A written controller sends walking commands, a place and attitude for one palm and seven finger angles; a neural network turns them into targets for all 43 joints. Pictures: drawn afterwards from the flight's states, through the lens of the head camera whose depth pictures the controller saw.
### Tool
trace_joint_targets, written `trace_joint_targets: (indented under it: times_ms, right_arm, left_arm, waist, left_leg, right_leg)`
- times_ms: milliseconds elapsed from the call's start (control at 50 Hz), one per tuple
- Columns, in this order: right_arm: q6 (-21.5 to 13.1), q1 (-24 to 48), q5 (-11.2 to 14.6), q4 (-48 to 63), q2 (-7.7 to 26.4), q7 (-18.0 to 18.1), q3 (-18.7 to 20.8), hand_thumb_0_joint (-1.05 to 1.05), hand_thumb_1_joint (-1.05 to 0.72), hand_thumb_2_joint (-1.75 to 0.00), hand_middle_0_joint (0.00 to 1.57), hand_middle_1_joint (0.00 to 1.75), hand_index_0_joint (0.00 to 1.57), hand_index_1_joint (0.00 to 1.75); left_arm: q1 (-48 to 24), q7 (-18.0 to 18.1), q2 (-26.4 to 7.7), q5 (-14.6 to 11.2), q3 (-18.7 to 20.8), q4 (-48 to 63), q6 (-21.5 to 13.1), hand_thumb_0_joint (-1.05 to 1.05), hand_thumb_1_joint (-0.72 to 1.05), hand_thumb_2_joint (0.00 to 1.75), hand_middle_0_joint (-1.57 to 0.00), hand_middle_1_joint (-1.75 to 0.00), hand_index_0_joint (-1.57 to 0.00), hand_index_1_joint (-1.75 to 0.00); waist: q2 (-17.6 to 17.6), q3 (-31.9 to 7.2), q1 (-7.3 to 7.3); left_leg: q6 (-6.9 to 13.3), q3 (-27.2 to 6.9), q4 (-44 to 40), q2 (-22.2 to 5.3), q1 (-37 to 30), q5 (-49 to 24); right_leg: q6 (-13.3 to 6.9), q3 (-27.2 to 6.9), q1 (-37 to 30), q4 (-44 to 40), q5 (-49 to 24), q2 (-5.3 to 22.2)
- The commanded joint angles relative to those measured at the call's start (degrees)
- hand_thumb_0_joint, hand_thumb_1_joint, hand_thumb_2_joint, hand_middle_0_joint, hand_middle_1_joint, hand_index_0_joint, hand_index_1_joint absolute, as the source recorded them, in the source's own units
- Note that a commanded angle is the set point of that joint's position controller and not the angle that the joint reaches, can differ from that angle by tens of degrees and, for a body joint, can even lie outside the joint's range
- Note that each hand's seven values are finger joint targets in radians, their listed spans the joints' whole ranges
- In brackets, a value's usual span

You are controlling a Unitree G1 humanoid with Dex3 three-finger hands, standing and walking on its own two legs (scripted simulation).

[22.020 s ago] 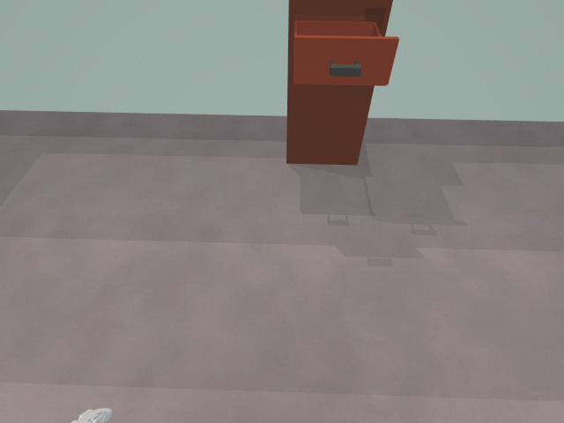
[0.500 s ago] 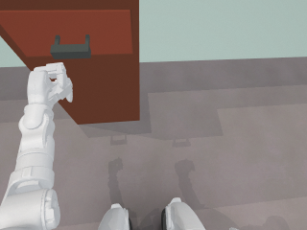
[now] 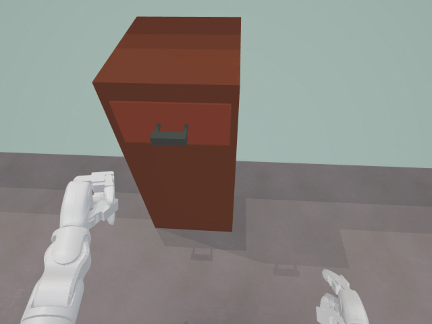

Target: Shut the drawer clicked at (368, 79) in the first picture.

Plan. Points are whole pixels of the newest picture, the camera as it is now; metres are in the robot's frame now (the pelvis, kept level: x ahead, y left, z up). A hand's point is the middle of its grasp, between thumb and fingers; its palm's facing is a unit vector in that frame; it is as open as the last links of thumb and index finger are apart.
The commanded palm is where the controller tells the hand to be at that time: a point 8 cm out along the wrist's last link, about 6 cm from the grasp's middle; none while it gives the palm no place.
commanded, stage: draw the hand back to the body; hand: left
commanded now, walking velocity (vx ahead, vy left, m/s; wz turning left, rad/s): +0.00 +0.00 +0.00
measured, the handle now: (170, 132) +0.63 +0.18 -0.05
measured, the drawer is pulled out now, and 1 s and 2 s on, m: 0.00 0.00 0.00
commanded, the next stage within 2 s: step back with the hand held close in 0.64 s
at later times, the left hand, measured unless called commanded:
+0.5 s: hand (30, 251) +0.17 +0.23 +0.18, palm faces +0.40 -0.81 -0.42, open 3.3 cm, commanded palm +0.13 +0.27 +0.19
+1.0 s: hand (32, 258) +0.17 +0.23 +0.17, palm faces +0.33 -0.81 -0.48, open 3.2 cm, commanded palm +0.11 +0.28 +0.19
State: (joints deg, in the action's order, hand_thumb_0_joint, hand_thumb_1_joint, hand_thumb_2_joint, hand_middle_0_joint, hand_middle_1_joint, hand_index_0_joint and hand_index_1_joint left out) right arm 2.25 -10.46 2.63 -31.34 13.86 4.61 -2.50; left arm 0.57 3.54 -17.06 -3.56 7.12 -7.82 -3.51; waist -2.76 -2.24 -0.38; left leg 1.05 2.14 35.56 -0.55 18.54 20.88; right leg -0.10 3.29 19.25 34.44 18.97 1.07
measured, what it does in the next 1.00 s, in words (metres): stands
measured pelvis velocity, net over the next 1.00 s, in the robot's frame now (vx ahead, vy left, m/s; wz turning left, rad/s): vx -0.02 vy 0.00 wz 0.01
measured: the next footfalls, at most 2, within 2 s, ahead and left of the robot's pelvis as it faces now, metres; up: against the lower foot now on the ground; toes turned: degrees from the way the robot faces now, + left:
right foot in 1.84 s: -0.14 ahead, -0.10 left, +0.00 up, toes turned +5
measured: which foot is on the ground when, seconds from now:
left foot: down 0.00-1.00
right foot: down 0.00-1.00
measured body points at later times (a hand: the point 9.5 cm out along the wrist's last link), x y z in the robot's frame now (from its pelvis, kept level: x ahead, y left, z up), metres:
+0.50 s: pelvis +0.00 -0.01 +0.02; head -0.03 -0.04 +0.46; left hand +0.15 +0.27 +0.20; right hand +0.19 -0.22 -0.07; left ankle -0.03 +0.11 -0.73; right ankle -0.01 -0.12 -0.73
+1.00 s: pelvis -0.02 +0.00 +0.02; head -0.01 -0.02 +0.47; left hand +0.15 +0.28 +0.19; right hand +0.15 -0.24 -0.08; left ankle -0.03 +0.11 -0.73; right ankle -0.01 -0.12 -0.73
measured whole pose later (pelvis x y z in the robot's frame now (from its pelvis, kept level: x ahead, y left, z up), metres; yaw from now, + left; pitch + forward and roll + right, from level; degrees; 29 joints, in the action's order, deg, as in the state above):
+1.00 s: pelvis -0.02 +0.00 +0.02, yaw +0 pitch +0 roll -1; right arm -2.0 -10.7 -0.4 -33.7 14.0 4.4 0.2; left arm 34.2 5.9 -19.8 -2.1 18.9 27.8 -10.7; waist -3.8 1.2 -0.1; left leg 1.0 1.8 24.7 -0.5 11.1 13.5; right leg -0.1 3.7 11.0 22.2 11.1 0.6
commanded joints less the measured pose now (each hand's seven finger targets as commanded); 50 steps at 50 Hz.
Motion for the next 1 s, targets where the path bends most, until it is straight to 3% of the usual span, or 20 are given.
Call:
trace_joint_targets:
  times_ms: [0, 80, 160, 200, 260, 300, 440, 460, 500, 560, 640, 740, 760, 780, 800, 840, 860, 920, 980]
  right_arm:
    - [-4.1, 5.7, -0.9, 7.6, 5.8, 1.1, 1.6, 0.0, -0.9, -0.9, 0.2, 0.3, 0.2, 0.3]
    - [-5.3, 6.7, -1.4, 6.9, 5.5, 0.7, 1.4, 0.0, -0.9, -0.9, 0.2, 0.3, 0.2, 0.3]
    - [-6.3, 7.5, -2.1, 6.5, 5.5, 0.3, 1.7, 0.0, -0.9, -0.9, 0.2, 0.3, 0.2, 0.3]
    - [-6.7, 7.7, -2.3, 6.7, 5.0, 0.1, 1.7, 0.0, -0.9, -0.9, 0.2, 0.3, 0.2, 0.3]
    - [-7.5, 8.0, -2.6, 6.3, 5.0, -0.1, 2.0, 0.0, -0.9, -0.9, 0.2, 0.3, 0.2, 0.3]
    - [-8.2, 7.8, -2.7, 6.5, 4.8, -0.2, 2.1, 0.0, -0.9, -0.9, 0.2, 0.3, 0.2, 0.3]
    - [-10.8, 7.5, -2.6, 6.5, 4.6, -0.1, 2.7, 0.0, -0.9, -0.9, 0.2, 0.3, 0.2, 0.3]
    - [-11.0, 7.5, -2.7, 5.6, 4.5, 0.1, 2.7, 0.0, -0.9, -0.9, 0.2, 0.3, 0.2, 0.3]
    - [-11.1, 7.0, -2.6, 5.3, 4.9, 0.2, 2.8, 0.0, -0.9, -0.9, 0.2, 0.3, 0.2, 0.3]
    - [-11.6, 6.9, -2.7, 5.0, 5.1, 0.8, 3.1, 0.0, -0.9, -0.9, 0.2, 0.3, 0.2, 0.3]
    - [-12.4, 6.9, -3.0, 5.0, 4.8, 0.9, 3.0, 0.0, -0.9, -0.9, 0.2, 0.3, 0.2, 0.3]
    - [-13.2, 7.2, -3.0, 4.7, 4.4, 0.9, 2.8, 0.0, -0.9, -0.9, 0.2, 0.3, 0.2, 0.3]
    - [-11.8, 5.8, -2.6, 7.7, 5.1, 0.5, 2.0, 0.0, -0.9, -0.9, 0.2, 0.3, 0.2, 0.3]
    - [-10.6, 6.3, -3.0, 5.5, 4.5, 0.6, 2.9, 0.0, -0.9, -0.9, 0.2, 0.3, 0.2, 0.3]
    - [-9.4, 5.8, -3.2, 5.7, 4.8, 0.2, 3.4, 0.0, -0.9, -0.9, 0.2, 0.3, 0.2, 0.3]
    - [-8.0, 6.0, -3.4, 6.0, 5.4, -0.2, 4.0, 0.0, -0.9, -0.9, 0.2, 0.3, 0.2, 0.3]
    - [-7.7, 6.3, -3.5, 6.4, 5.4, 0.0, 4.2, 0.0, -0.9, -0.9, 0.2, 0.3, 0.2, 0.3]
    - [-6.7, 6.0, -3.3, 7.0, 5.7, 0.1, 4.9, 0.0, -0.9, -0.9, 0.2, 0.3, 0.2, 0.3]
    - [-5.8, 6.3, -3.0, 7.8, 5.4, 0.6, 5.2, 0.0, -0.9, -0.9, 0.2, 0.3, 0.2, 0.3]
  left_arm:
    - [-9.7, 2.5, -9.4, 0.1, 4.5, 19.4, -2.3, 0.0, 0.9, 0.9, -1.4, -1.6, -1.4, -1.6]
    - [-1.9, 2.3, -8.7, 0.0, 5.3, 24.2, -1.7, 0.0, 0.9, 0.9, -1.4, -1.6, -1.4, -1.6]
    - [4.7, 2.3, -10.4, 0.0, 8.5, 30.2, -1.9, 0.0, 0.9, 0.9, -1.4, -1.6, -1.4, -1.6]
    - [8.1, 2.3, -10.3, -0.1, 9.4, 33.9, -2.1, 0.0, 0.9, 0.9, -1.4, -1.6, -1.4, -1.6]
    - [13.5, 2.2, -10.6, -0.1, 10.8, 37.7, -2.3, 0.0, 0.9, 0.9, -1.4, -1.6, -1.4, -1.6]
    - [15.3, 2.5, -10.9, 0.0, 11.7, 42.1, -2.9, 0.0, 0.9, 0.9, -1.4, -1.6, -1.4, -1.6]
    - [25.7, 3.0, -12.7, -0.1, 16.4, 49.2, -4.6, 0.0, 0.9, 0.9, -1.4, -1.6, -1.4, -1.6]
    - [26.0, 2.8, -11.2, 0.1, 15.2, 46.0, -4.3, 0.0, 0.9, 0.9, -1.4, -1.6, -1.4, -1.6]
    - [24.3, 2.8, -9.5, 0.2, 13.6, 44.4, -4.4, 0.0, 0.9, 0.9, -1.4, -1.6, -1.4, -1.6]
    - [22.8, 3.1, -10.4, 0.4, 14.2, 43.8, -4.9, 0.0, 0.9, 0.9, -1.4, -1.6, -1.4, -1.6]
    - [23.3, 3.5, -11.1, 0.5, 15.0, 45.8, -5.7, 0.0, 0.9, 0.9, -1.4, -1.6, -1.4, -1.6]
    - [23.6, 3.5, -11.2, 0.5, 15.4, 46.1, -5.8, 0.0, 0.9, 0.9, -1.4, -1.6, -1.4, -1.6]
    - [12.9, 4.2, -21.2, 0.8, 25.5, 50.6, -9.3, 0.0, 0.9, 0.9, -1.4, -1.6, -1.4, -1.6]
    - [23.7, 3.6, -13.8, 0.7, 20.6, 42.8, -9.1, 0.0, 0.9, 0.9, -1.4, -1.6, -1.4, -1.6]
    - [29.0, 3.1, -11.0, 0.9, 18.5, 41.0, -8.8, 0.0, 0.9, 0.9, -1.4, -1.6, -1.4, -1.6]
    - [30.6, 2.9, -10.4, 0.9, 17.3, 43.8, -9.5, 0.0, 0.9, 0.9, -1.4, -1.6, -1.4, -1.6]
    - [31.1, 2.9, -10.9, 0.9, 17.6, 45.6, -10.2, 0.0, 0.9, 0.9, -1.4, -1.6, -1.4, -1.6]
    - [33.9, 3.5, -12.4, 0.8, 19.1, 47.0, -10.8, 0.0, 0.9, 0.9, -1.4, -1.6, -1.4, -1.6]
    - [35.4, 4.0, -13.7, 0.4, 20.6, 47.7, -10.9, 0.0, 0.9, 0.9, -1.4, -1.6, -1.4, -1.6]
  waist:
    - [-0.6, -9.4, -0.34]
    - [0.3, -5.4, -1.19]
    - [1.7, -4.8, -1.98]
    - [-0.2, -5.0, -2.23]
    - [0.6, -2.7, -2.5]
    - [-1.8, -2.9, -2.53]
    - [-0.6, -1.1, -3.47]
    - [0.6, 2.1, -3.07]
    - [1.2, 4.3, -2.39]
    - [1.7, 4.0, -2.59]
    - [0.3, 0.1, -3.35]
    - [-0.5, 1.3, -3.57]
    - [-2.7, 8.6, -0.98]
    - [2.9, 7.8, -0.85]
    - [4.6, 5.7, -0.83]
    - [3.3, 2.3, -0.22]
    - [1.3, 0.6, -0.32]
    - [-0.4, -4.9, -0.22]
    - [0.3, -6.6, -0.5]
  left_leg:
    - [0.5, -1.9, -9.9, 0.0, -10.0, -18.2]
    - [0.3, -2.0, -12.9, -0.3, -11.9, -20.1]
    - [0.4, -1.7, -14.1, -0.1, -13.3, -20.8]
    - [0.4, -1.5, -14.3, -0.1, -14.2, -22.2]
    - [0.4, -1.4, -14.3, -0.1, -14.0, -22.1]
    - [0.4, -1.4, -14.5, -0.1, -14.5, -22.0]
    - [0.4, -1.5, -13.9, -0.3, -14.0, -20.2]
    - [0.3, -1.5, -14.2, -0.2, -13.3, -18.3]
    - [0.5, -1.8, -14.8, -0.4, -12.9, -15.3]
    - [0.8, -1.6, -14.8, -0.1, -13.5, -12.8]
    - [0.8, -1.7, -14.6, 0.1, -14.1, -15.3]
    - [0.5, -1.8, -14.9, 0.0, -13.8, -16.0]
    - [1.0, -3.0, -15.2, -0.3, -8.1, -10.2]
    - [1.4, -3.7, -13.3, -0.6, -7.5, -10.5]
    - [1.4, -3.3, -12.4, -0.7, -8.9, -12.4]
    - [1.4, -2.8, -11.9, -1.1, -9.0, -14.4]
    - [1.3, -2.9, -12.5, -1.0, -8.9, -16.5]
    - [1.2, -3.2, -13.4, -1.7, -8.8, -22.9]
    - [0.9, -3.9, -13.3, -2.1, -8.0, -27.3]
  right_leg:
    - [-1.4, -1.0, -10.1, -8.2, -16.9, -0.7]
    - [-1.3, -0.6, -12.6, -11.0, -17.6, -0.9]
    - [-1.3, -0.8, -15.1, -13.1, -18.5, -1.0]
    - [-1.2, -0.9, -16.1, -13.2, -19.9, -0.8]
    - [-1.1, -1.0, -15.7, -14.5, -19.8, -1.1]
    - [-1.1, -1.2, -16.0, -14.4, -19.6, -0.8]
    - [-0.9, -1.3, -15.1, -15.2, -17.8, -0.9]
    - [-0.9, -1.2, -13.2, -16.3, -15.6, -1.2]
    - [-0.7, -1.2, -11.6, -16.7, -12.0, -1.0]
    - [-0.7, -1.6, -10.9, -17.8, -8.7, -1.0]
    - [-0.9, -1.7, -14.0, -16.3, -11.8, -0.6]
    - [-0.9, -1.8, -14.1, -16.5, -12.8, -0.7]
    - [-0.9, -6.6, -8.7, -20.2, -11.7, 1.7]
    - [-0.8, -6.3, -6.7, -20.9, -9.9, 3.0]
    - [-0.8, -6.1, -6.4, -21.0, -10.0, 3.4]
    - [-0.7, -5.7, -7.0, -19.7, -12.4, 3.9]
    - [-0.7, -4.7, -8.4, -18.4, -15.4, 3.7]
    - [-0.1, -3.2, -11.7, -14.4, -21.2, 2.9]
    - [0.3, -2.3, -12.6, -12.3, -24.3, 2.4]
